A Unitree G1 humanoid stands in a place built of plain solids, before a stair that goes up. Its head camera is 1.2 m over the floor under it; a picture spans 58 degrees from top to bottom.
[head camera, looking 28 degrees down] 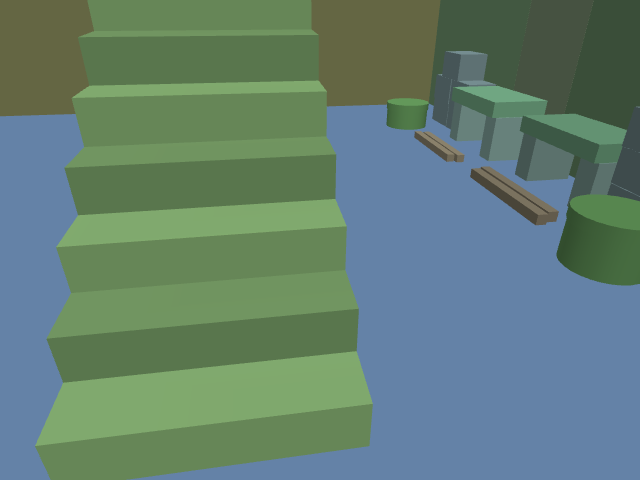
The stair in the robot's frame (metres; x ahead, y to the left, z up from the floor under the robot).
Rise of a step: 0.18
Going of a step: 0.21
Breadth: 0.91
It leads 9 degrees to the left of straight ahead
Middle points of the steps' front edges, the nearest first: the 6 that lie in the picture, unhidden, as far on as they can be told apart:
0.82 0.30 0.19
1.03 0.33 0.37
1.24 0.36 0.56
1.45 0.39 0.74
1.65 0.43 0.93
1.86 0.46 1.11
